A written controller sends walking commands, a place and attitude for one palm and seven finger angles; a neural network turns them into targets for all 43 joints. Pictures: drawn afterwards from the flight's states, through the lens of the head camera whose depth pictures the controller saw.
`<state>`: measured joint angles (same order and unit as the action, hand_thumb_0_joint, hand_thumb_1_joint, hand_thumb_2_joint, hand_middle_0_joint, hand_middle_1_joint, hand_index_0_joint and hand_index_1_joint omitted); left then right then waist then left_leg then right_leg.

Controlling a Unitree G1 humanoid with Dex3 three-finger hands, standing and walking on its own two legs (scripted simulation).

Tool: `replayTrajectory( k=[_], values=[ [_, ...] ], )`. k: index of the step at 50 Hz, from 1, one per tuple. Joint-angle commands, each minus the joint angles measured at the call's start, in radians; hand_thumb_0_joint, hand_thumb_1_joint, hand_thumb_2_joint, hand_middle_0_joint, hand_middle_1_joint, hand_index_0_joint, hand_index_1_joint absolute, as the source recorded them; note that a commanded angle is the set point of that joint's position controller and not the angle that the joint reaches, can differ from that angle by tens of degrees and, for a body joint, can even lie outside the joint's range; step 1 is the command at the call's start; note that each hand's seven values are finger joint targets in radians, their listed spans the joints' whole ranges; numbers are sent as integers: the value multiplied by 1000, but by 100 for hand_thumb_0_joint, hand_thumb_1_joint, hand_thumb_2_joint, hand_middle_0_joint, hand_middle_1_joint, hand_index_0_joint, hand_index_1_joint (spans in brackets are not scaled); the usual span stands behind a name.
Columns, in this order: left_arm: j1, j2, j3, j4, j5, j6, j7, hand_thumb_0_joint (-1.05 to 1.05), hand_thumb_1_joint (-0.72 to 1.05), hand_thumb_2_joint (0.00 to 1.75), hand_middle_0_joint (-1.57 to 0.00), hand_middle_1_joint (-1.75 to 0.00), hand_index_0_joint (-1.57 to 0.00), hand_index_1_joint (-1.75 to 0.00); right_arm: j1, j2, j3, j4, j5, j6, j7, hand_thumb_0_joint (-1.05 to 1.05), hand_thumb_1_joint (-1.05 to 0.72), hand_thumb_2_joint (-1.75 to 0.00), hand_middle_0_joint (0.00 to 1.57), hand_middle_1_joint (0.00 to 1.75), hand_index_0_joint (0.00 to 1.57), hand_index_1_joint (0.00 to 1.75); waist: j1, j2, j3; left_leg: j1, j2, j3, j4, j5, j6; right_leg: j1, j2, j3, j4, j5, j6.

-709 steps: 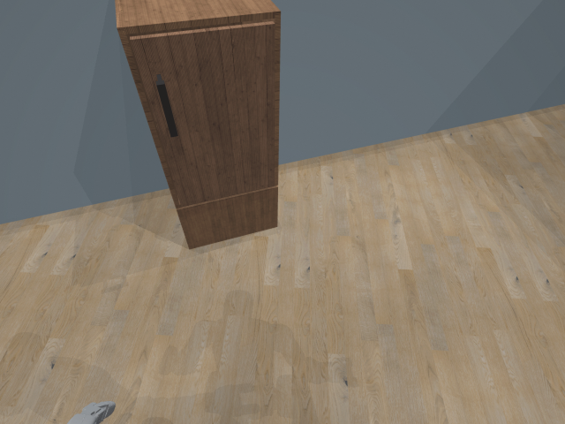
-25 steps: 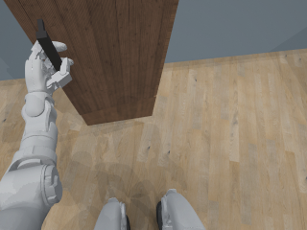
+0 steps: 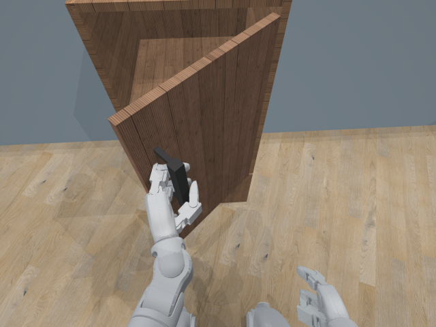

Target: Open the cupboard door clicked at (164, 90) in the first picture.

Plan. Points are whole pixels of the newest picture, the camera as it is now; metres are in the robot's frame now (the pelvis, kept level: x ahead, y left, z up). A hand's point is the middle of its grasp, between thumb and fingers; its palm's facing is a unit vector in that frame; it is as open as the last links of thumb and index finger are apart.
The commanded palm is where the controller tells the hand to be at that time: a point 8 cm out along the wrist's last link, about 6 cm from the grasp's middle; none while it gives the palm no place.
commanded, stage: pull the door open along its arc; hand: left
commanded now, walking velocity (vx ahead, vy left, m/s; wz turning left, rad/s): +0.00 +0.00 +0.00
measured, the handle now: (173, 180) +0.37 +0.10 +0.03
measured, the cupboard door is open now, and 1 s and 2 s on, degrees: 43 45 46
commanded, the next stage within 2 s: open thumb and fingers to let go in 0.10 s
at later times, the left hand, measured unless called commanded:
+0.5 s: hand (206, 206) +0.33 +0.04 +0.02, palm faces +0.47 -0.88 -0.06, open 8.0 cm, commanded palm +0.27 +0.09 +0.02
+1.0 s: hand (204, 207) +0.32 +0.04 +0.02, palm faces +0.43 -0.90 -0.03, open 15.2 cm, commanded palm +0.28 +0.09 +0.02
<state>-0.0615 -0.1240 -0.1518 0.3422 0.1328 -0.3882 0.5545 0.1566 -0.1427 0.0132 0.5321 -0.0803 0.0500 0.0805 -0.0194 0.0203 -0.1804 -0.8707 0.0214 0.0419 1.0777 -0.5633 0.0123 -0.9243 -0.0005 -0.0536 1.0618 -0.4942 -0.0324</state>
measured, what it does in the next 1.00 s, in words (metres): shifts its weight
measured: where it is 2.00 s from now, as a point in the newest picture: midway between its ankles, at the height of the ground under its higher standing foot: outside the picture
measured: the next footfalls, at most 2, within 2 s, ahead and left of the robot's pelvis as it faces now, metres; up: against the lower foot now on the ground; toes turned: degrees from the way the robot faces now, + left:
none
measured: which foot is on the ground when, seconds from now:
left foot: down 0.00-1.00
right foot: down 0.00-1.00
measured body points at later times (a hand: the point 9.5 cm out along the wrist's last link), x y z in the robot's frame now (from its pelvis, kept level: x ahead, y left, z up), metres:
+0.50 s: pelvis -0.02 -0.06 -0.01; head +0.07 -0.08 +0.43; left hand +0.30 +0.08 +0.02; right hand +0.14 -0.28 -0.14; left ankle -0.03 +0.11 -0.66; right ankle +0.00 -0.10 -0.66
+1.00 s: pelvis -0.04 -0.03 -0.01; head +0.04 -0.04 +0.43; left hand +0.29 +0.09 +0.02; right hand +0.11 -0.25 -0.14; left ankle -0.03 +0.11 -0.66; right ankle +0.00 -0.10 -0.66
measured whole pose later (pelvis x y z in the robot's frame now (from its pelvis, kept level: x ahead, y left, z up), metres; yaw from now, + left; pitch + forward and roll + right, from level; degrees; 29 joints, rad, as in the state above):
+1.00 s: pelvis -0.04 -0.03 -0.01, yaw +2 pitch +19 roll +1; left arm -0.28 -0.15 -0.07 0.59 0.14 -0.44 0.70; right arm 0.18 -0.18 -0.02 0.66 -0.10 -0.05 0.01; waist -0.04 0.03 -0.17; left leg -0.95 -0.01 -0.03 1.13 -0.51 -0.03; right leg -0.99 -0.01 -0.09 1.12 -0.46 -0.07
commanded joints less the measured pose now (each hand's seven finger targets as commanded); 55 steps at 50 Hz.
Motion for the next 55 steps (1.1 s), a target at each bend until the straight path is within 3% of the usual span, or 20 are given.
replayTrajectory(
  k=[1, 7, 8, 10, 16, 17, 21, 23, 28, 30, 32, 37, 40, 42, 48, 49, 50, 51, 53, 55],
  values=[
    [71, -80, 25, -269, -2, -29, 78, 0, 90, 90, -40, -135, -40, -135, -11, -97, -45, -112, 3, -57, -21, 0, -90, -90, 20, 30, 20, 30, 44, -102, -355, 130, -32, -27, -107, 481, -29, 409, 8, 2, -98, 575, -9],
    [-86, -179, -81, -206, 20, 14, 100, 0, 90, 90, -40, -135, -40, -135, -22, -90, -39, -58, -7, -98, -30, 0, -90, -90, 20, 30, 20, 30, -21, -75, -292, 118, -37, -44, -70, 423, -29, 331, -15, 16, -111, 593, 10],
    [-120, -169, -70, -186, 25, 15, 108, 0, 90, 90, -40, -135, -40, -135, -19, -91, -40, -47, -10, -102, -31, 0, -90, -90, 20, 30, 20, 30, -28, -90, -285, 106, -38, -50, -64, 408, -30, 327, -20, 22, -113, 594, 13],
    [-283, -86, 1, -167, 36, -1, 136, 0, 90, 90, -40, -135, -40, -135, -11, -99, -44, -19, -20, -106, -46, 0, -90, -90, 20, 30, 20, 30, -45, -83, -296, 68, -41, -53, -37, 375, -31, 317, -35, 51, -109, 596, 21],
    [-249, -52, 35, -139, 18, -26, 111, 0, 48, 72, -37, -130, -37, -130, -2, -97, -58, -22, -20, -119, -63, 0, -90, -90, 20, 30, 20, 30, -31, -140, -386, -16, -54, -51, -23, 307, -32, 460, -79, 152, -147, 639, 50],
    [-257, -53, 33, -146, 10, -30, 105, 0, 41, 69, -36, -130, -36, -130, 0, -98, -59, -22, -21, -120, -63, 0, -90, -90, 20, 30, 20, 30, -29, -124, -394, -32, -56, -49, -23, 294, -34, 479, -88, 171, -154, 643, 55],
    [-302, -15, 56, -142, -1, -52, 87, 0, 13, 57, -35, -127, -35, -127, 4, -109, -65, -15, -14, -123, -73, 0, -90, -90, 20, 30, 20, 30, -44, -179, -374, -87, -55, -60, -18, 231, -30, 494, -105, 223, -192, 549, 66],
    [-329, 11, 86, -105, -12, -63, 84, 0, -1, 51, -33, -125, -33, -125, -1, -113, -65, -6, -12, -127, -76, 0, -90, -90, 20, 30, 20, 30, -46, -190, -338, -123, -55, -64, -17, 181, -30, 475, -115, 249, -217, 440, 72],
    [-383, 48, 122, -84, -21, -95, 88, 0, -36, 36, -31, -122, -31, -122, -2, -120, -69, 3, -12, -134, -80, 0, -90, -90, 20, 30, 20, 30, -42, -160, -347, -146, -58, -64, -8, 148, -25, 457, -117, 273, -231, 316, 68],
    [-375, 49, 130, -52, -29, -97, 86, 0, -50, 30, -30, -120, -30, -120, 1, -122, -70, 6, -9, -134, -81, 0, -90, -90, 20, 30, 20, 30, -42, -173, -337, -149, -59, -66, -11, 141, -24, 449, -116, 271, -235, 290, 68],
    [-388, 44, 127, -40, -30, -99, 90, 0, -50, 30, -30, -120, -30, -120, 3, -125, -71, 4, -10, -135, -80, 0, -90, -90, 20, 30, 20, 30, -41, -152, -342, -142, -59, -63, -15, 142, -22, 434, -110, 263, -233, 266, 63],
    [-426, 29, 119, 4, -28, -94, 104, 0, -50, 30, -26, -95, -26, -95, 7, -133, -72, 7, -9, -137, -80, 0, -90, -90, 20, 30, 20, 30, -52, -170, -312, -113, -59, -56, -29, 133, -15, 380, -92, 221, -241, 185, 54],
    [-465, -4, 87, -3, -14, -101, 116, 0, -50, 30, -23, -80, -23, -80, 14, -133, -74, 7, -15, -143, -77, 0, -90, -90, 20, 30, 20, 30, -51, -129, -323, -75, -58, -49, -37, 150, -12, 343, -72, 181, -219, 173, 40],
    [-467, -4, 89, 7, -2, -106, 124, 0, -50, 30, -22, -70, -22, -70, 14, -134, -75, 8, -18, -145, -77, 0, -90, -90, 20, 30, 20, 30, -51, -140, -333, -59, -56, -49, -40, 161, -8, 325, -60, 154, -202, 175, 33],
    [-529, -15, 86, 52, 31, -106, 159, 0, -50, 30, -17, -40, -17, -40, 9, -130, -68, 8, -25, -147, -75, 0, -90, -90, 20, 30, 20, 30, -53, -116, -304, -24, -53, -48, -56, 148, -4, 246, -31, 88, -176, 99, 13],
    [-535, -27, 81, 54, 33, -103, 167, 0, -50, 30, -16, -35, -16, -35, 5, -128, -66, 5, -27, -147, -76, 0, -90, -90, 20, 30, 20, 30, -46, -86, -304, -18, -53, -48, -62, 148, -5, 234, -26, 78, -166, 96, 9],
    [-554, -31, 79, 58, 36, -101, 173, 0, -50, 30, -15, -30, -15, -30, 5, -127, -65, 9, -30, -147, -76, 0, -90, -90, 20, 30, 20, 30, -55, -86, -301, -9, -51, -48, -60, 153, -4, 222, -24, 68, -161, 108, 9],
    [-545, -26, 88, 59, 41, -99, 178, 0, -50, 30, -15, -30, -15, -30, 6, -129, -65, 3, -31, -147, -77, 0, -90, -90, 20, 30, 20, 30, -41, -78, -316, -2, -50, -54, -68, 163, -6, 221, -16, 52, -145, 118, 3],
    [-565, -47, 77, 85, 44, -91, 186, 0, -50, 30, -15, -30, -15, -30, 4, -128, -61, 10, -35, -144, -75, 0, -90, -90, 20, 30, 20, 30, -51, -69, -308, 15, -46, -55, -73, 182, -7, 194, -11, 29, -128, 142, 1],
    [-560, -65, 73, 81, 43, -84, 193, 0, -50, 30, -15, -30, -15, -30, 9, -126, -61, 6, -40, -143, -71, 0, -90, -90, 20, 30, 20, 30, -45, -72, -323, 26, -46, -56, -73, 209, -8, 198, -5, 19, -116, 171, -2]
  ],
)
